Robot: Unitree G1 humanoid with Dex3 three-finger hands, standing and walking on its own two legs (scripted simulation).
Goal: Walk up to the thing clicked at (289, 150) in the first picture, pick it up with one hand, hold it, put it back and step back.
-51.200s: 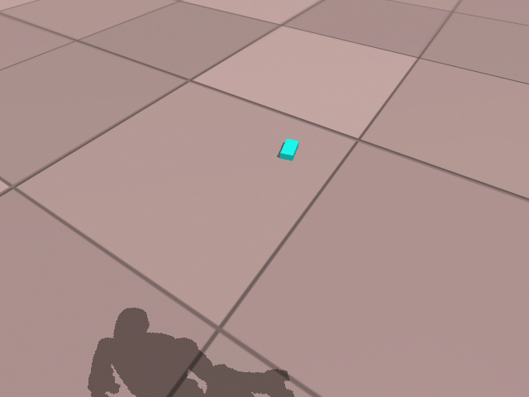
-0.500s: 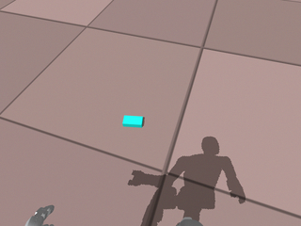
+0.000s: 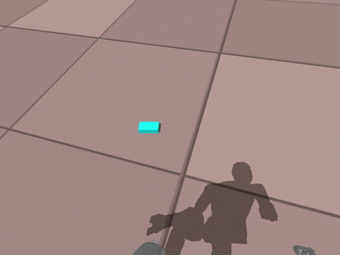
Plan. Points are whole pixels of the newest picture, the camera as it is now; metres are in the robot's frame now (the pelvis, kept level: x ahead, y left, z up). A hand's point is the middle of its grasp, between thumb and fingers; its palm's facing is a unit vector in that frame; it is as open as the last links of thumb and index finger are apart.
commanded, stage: step back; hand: left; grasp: from above
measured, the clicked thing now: (149, 127) +1.06 +0.26 -0.74
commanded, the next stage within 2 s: stand in 1.04 s
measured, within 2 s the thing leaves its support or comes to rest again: neither
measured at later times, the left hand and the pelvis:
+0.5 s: hand out of the picture -0.02 +0.28 -0.14, palm faces +0.09 -0.92 -0.38, open 7.4 cm; pelvis -0.05 +0.00 +0.00, yaw +4 degrees
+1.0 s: hand out of the picture +0.08 +0.30 -0.14, palm faces +0.05 -0.92 -0.38, open 7.4 cm; pelvis +0.00 +0.03 +0.01, yaw +3 degrees
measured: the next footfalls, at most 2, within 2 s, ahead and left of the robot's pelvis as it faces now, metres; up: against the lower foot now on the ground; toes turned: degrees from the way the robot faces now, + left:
left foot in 0.18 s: +0.03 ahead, +0.15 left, +0.00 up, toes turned +5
